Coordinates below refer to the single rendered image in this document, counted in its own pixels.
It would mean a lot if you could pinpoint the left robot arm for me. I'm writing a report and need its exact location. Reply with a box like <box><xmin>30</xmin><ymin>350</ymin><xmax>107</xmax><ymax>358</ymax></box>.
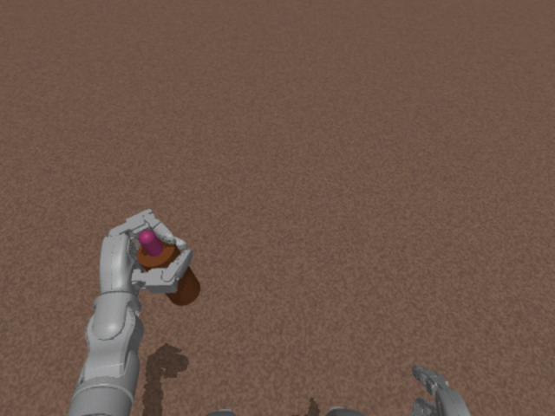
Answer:
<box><xmin>67</xmin><ymin>291</ymin><xmax>144</xmax><ymax>416</ymax></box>

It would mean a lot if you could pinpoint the bottle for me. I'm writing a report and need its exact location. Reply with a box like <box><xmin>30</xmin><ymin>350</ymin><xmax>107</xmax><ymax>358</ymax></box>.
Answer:
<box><xmin>137</xmin><ymin>230</ymin><xmax>200</xmax><ymax>306</ymax></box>

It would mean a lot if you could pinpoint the right robot hand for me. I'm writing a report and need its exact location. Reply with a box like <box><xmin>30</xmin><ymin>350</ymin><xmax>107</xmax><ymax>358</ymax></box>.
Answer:
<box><xmin>408</xmin><ymin>366</ymin><xmax>472</xmax><ymax>416</ymax></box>

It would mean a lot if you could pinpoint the left robot hand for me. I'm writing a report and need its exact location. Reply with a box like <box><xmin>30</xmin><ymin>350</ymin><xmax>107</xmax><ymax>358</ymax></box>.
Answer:
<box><xmin>99</xmin><ymin>209</ymin><xmax>193</xmax><ymax>297</ymax></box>

